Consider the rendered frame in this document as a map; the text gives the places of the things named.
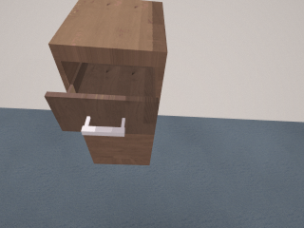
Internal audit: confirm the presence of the cabinet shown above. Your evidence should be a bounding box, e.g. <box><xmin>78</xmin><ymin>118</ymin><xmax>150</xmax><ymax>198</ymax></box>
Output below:
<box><xmin>48</xmin><ymin>0</ymin><xmax>168</xmax><ymax>165</ymax></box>

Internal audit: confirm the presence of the handle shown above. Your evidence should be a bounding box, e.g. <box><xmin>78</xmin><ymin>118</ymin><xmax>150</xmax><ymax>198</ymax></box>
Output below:
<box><xmin>81</xmin><ymin>116</ymin><xmax>125</xmax><ymax>137</ymax></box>

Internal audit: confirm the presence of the drawer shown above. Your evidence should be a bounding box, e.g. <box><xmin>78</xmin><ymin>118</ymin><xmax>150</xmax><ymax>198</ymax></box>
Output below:
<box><xmin>45</xmin><ymin>62</ymin><xmax>160</xmax><ymax>135</ymax></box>

